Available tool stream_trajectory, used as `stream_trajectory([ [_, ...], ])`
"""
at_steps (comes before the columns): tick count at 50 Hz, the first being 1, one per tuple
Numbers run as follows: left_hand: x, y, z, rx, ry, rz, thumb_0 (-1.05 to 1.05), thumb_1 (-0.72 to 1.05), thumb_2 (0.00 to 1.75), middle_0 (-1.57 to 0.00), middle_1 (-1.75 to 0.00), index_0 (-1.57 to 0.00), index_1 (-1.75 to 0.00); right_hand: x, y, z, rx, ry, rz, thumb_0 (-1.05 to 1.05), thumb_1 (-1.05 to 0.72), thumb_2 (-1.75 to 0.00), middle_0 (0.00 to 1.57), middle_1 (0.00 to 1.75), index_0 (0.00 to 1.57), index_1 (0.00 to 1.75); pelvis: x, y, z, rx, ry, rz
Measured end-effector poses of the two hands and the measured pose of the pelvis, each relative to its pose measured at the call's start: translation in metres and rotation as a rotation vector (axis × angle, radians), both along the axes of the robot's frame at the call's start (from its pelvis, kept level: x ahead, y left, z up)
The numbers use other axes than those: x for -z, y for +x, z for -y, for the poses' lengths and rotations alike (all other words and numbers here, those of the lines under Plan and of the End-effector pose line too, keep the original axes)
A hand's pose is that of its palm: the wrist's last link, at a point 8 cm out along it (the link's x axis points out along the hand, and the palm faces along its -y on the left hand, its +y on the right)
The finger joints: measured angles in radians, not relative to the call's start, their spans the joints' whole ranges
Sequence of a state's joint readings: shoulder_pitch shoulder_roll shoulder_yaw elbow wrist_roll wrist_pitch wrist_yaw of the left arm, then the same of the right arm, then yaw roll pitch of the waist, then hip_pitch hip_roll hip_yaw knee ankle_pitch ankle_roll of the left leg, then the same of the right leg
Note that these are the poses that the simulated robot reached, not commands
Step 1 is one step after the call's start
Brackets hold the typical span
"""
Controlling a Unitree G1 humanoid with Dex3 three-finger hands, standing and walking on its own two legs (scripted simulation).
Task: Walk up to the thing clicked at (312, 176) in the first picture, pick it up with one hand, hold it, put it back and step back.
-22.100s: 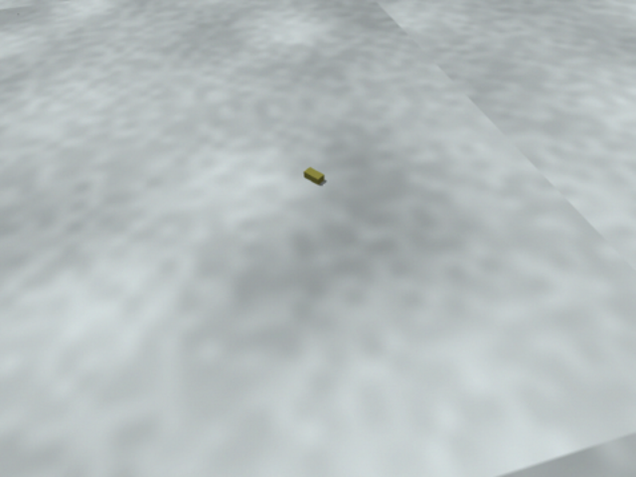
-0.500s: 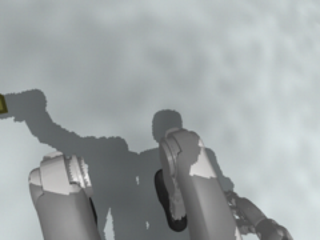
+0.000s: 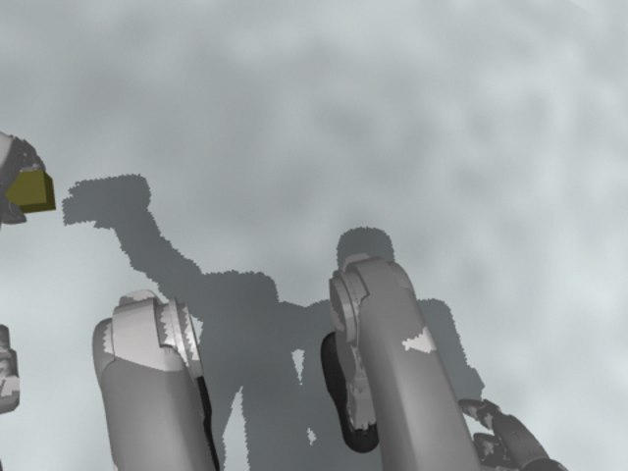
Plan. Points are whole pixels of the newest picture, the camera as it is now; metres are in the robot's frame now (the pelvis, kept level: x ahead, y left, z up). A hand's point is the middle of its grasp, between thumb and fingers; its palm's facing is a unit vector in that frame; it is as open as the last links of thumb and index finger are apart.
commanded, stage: lift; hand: left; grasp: from above
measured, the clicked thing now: (9, 194) +0.46 +0.35 -0.18
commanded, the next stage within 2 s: hold in 1.58 s
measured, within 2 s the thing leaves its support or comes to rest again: neither
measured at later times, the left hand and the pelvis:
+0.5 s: hand out of the picture +0.38 +0.34 +0.00, palm faces -0.44 -0.10 -0.89, open 7.2 cm; pelvis +0.00 +0.00 +0.10, yaw +4 degrees
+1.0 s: hand out of the picture +0.32 +0.30 +0.22, palm faces -0.44 -0.14 -0.89, open 7.2 cm; pelvis +0.02 +0.00 +0.29, yaw +8 degrees
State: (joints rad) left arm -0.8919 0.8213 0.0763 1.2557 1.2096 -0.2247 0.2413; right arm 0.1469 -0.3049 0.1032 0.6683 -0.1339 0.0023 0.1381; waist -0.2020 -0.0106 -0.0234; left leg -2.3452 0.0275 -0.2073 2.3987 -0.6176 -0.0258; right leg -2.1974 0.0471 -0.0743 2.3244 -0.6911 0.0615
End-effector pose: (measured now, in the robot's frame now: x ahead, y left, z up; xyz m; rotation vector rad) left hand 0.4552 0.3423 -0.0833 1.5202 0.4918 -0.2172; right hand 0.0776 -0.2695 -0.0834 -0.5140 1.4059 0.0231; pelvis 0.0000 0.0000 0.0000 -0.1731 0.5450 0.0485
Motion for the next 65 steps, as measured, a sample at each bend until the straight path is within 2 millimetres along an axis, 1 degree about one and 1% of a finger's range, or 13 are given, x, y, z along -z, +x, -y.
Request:
stream_trajectory([
  [6,-0.022,-0.01,0.001,-0.032,-0.014,-0.027,0.0,0.42,0.03,-0.99,-0.14,-1.04,-0.1,-0.008,0.001,-0.001,0.041,0.017,0.011,0.0,-0.92,-0.9,0.2,0.3,0.2,0.3,-0.016,-0.001,0.001,-0.01,0.013,-0.021],
  [11,-0.05,-0.025,0.002,-0.03,-0.021,-0.046,0.01,0.43,0.01,-1.0,-0.14,-1.05,-0.09,-0.018,0.008,-0.002,0.066,0.035,0.032,0.0,-0.92,-0.9,0.2,0.3,0.2,0.3,-0.034,-0.001,0.002,-0.019,0.027,-0.031],
  [17,-0.089,-0.042,0.003,-0.019,-0.037,-0.037,0.0,0.42,0.02,-1.0,-0.14,-1.04,-0.1,-0.037,0.025,-0.005,0.073,0.047,0.091,0.0,-0.92,-0.9,0.2,0.3,0.2,0.3,-0.058,-0.002,0.001,-0.029,0.037,-0.032],
  [23,-0.131,-0.06,0.003,-0.009,-0.046,-0.015,0.0,0.43,0.04,-0.98,-0.17,-1.02,-0.12,-0.064,0.047,-0.011,0.074,0.058,0.167,0.0,-0.91,-0.9,0.2,0.3,0.2,0.3,-0.085,-0.004,0.0,-0.041,0.043,-0.025],
  [28,-0.169,-0.077,0.007,-0.011,-0.053,-0.007,0.0,0.43,0.06,-0.96,-0.18,-1.0,-0.14,-0.092,0.064,-0.017,0.074,0.071,0.216,0.0,-0.91,-0.9,0.2,0.3,0.2,0.3,-0.116,-0.003,0.0,-0.052,0.053,-0.01],
  [35,-0.236,-0.096,0.018,-0.009,-0.069,0.019,0.0,0.43,0.07,-0.96,-0.19,-1.0,-0.15,-0.142,0.084,-0.025,0.077,0.086,0.285,0.0,-0.91,-0.89,0.2,0.3,0.2,0.3,-0.168,0.001,0.0,-0.067,0.072,0.037],
  [41,-0.296,-0.112,0.028,-0.015,-0.074,0.028,0.0,0.43,0.07,-0.95,-0.2,-0.99,-0.16,-0.194,0.092,-0.031,0.094,0.105,0.341,0.0,-0.9,-0.89,0.2,0.3,0.2,0.3,-0.219,0.005,0.0,-0.078,0.091,0.098],
  [46,-0.339,-0.125,0.033,-0.031,-0.072,0.012,0.0,0.43,0.08,-0.94,-0.2,-0.98,-0.17,-0.236,0.093,-0.033,0.108,0.118,0.378,0.0,-0.9,-0.89,0.2,0.3,0.2,0.3,-0.26,0.011,-0.001,-0.084,0.108,0.151],
  [50,-0.364,-0.132,0.036,-0.037,-0.074,-0.006,0.0,0.44,0.08,-0.94,-0.21,-0.98,-0.17,-0.264,0.094,-0.033,0.118,0.122,0.403,0.0,-0.91,-0.89,0.2,0.3,0.2,0.3,-0.286,0.017,-0.001,-0.088,0.12,0.188],
  [55,-0.389,-0.136,0.044,-0.029,-0.075,-0.013,0.0,0.44,0.07,-0.93,-0.22,-0.97,-0.19,-0.293,0.095,-0.031,0.129,0.12,0.426,0.0,-0.91,-0.9,0.2,0.3,0.2,0.3,-0.314,0.025,-0.001,-0.093,0.132,0.228],
  [60,-0.41,-0.134,0.052,-0.021,-0.066,0.0,0.0,0.45,0.06,-0.93,-0.23,-0.96,-0.19,-0.315,0.097,-0.029,0.144,0.127,0.434,0.0,-0.91,-0.9,0.2,0.3,0.2,0.3,-0.338,0.033,-0.002,-0.093,0.144,0.261],
  [65,-0.431,-0.125,0.059,-0.021,-0.052,0.015,0.0,0.44,0.07,-0.92,-0.24,-0.96,-0.2,-0.333,0.099,-0.029,0.157,0.135,0.431,0.0,-0.91,-0.9,0.2,0.3,0.2,0.3,-0.358,0.042,-0.002,-0.09,0.157,0.292],
])
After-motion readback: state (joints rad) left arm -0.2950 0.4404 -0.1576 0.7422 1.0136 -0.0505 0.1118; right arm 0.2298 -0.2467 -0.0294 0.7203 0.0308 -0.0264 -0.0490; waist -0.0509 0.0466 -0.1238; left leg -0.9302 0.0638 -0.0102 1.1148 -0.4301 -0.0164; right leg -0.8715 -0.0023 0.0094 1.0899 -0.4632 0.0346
